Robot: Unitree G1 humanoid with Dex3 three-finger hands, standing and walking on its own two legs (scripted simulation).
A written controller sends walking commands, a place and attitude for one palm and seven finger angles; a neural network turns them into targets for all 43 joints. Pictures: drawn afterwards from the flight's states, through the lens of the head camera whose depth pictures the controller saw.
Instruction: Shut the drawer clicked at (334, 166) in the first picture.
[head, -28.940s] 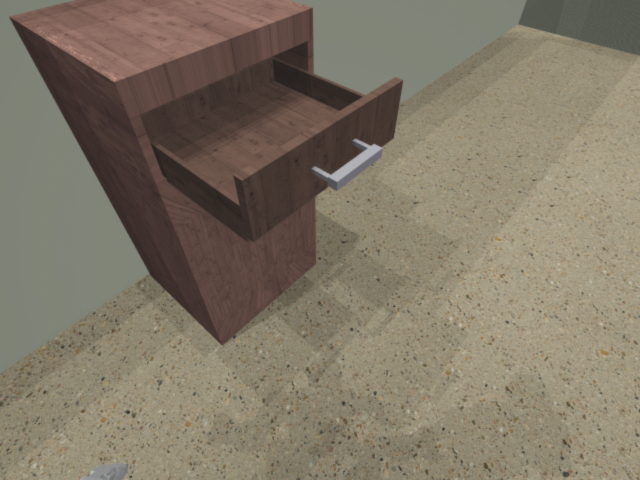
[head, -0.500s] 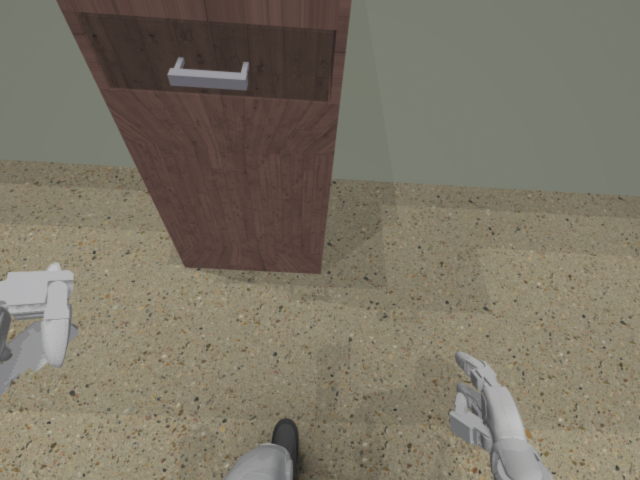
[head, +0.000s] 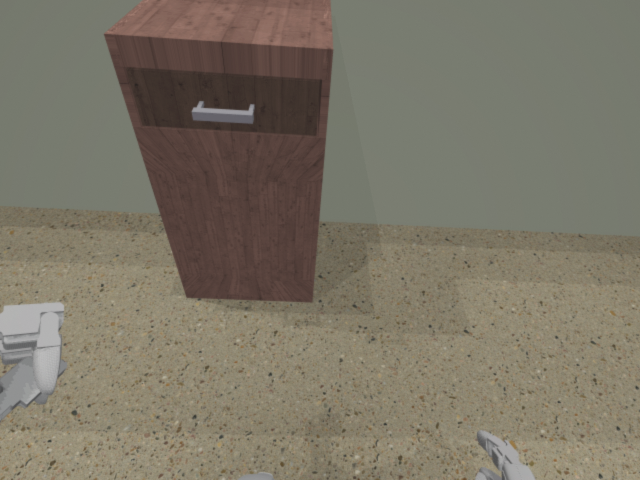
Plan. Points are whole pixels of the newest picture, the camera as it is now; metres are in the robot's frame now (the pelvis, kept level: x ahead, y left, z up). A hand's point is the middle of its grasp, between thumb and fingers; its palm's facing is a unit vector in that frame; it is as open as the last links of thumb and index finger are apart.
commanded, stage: stop stepping back and stand still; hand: left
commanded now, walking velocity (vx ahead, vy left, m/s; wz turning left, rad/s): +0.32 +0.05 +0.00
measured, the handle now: (224, 111) +0.86 +0.28 +0.03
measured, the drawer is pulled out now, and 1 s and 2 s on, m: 0.00 0.00 0.00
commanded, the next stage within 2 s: let the arm hang, fingers relaxed in 1.60 s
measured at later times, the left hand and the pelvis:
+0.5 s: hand out of the picture +0.13 +0.26 +0.16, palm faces +0.46 -0.78 -0.42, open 3.3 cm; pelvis -0.04 +0.01 +0.00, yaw +3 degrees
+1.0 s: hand (11, 366) +0.17 +0.28 +0.15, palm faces +0.40 -0.79 -0.47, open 3.3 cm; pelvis +0.00 +0.03 +0.00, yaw +4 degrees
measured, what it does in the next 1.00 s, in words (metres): steps on the spot: left foot, then left foot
